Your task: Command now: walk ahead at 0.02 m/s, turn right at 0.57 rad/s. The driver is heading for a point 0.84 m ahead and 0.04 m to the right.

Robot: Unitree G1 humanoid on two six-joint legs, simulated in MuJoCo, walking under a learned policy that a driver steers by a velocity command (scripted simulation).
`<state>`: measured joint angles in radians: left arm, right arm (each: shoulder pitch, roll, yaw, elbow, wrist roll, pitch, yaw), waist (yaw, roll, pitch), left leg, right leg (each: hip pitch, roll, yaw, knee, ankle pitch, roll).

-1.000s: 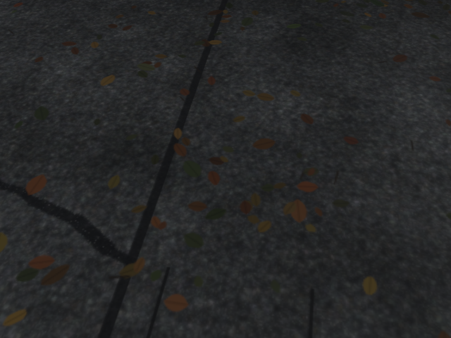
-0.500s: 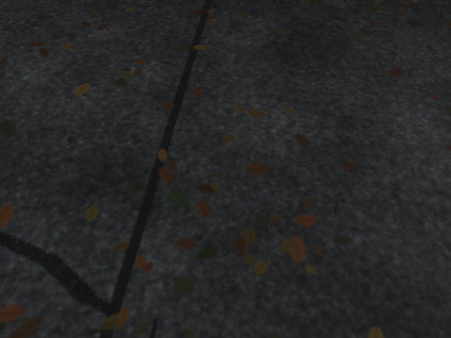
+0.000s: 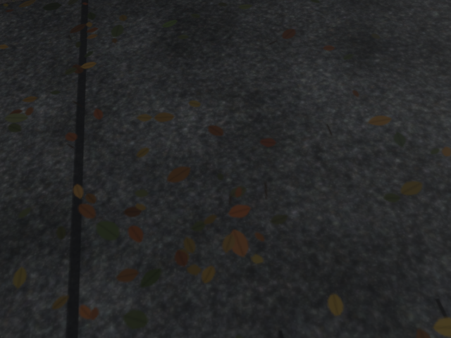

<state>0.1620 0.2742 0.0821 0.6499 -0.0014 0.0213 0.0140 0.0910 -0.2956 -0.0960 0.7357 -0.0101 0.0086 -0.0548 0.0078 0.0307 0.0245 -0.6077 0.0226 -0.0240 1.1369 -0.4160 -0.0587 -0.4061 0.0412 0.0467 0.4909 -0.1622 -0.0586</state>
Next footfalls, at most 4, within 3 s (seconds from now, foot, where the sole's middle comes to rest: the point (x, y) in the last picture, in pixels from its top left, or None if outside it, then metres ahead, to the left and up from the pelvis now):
0.28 left None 0.07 0.14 -0.77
0.58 right None -0.02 -0.11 -0.77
0.88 left None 0.11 0.12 -0.77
1.38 right None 0.40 -0.17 -0.77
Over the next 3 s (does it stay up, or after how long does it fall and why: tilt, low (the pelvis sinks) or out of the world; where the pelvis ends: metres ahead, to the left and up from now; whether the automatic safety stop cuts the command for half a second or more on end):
stays up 0.81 -0.09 0.00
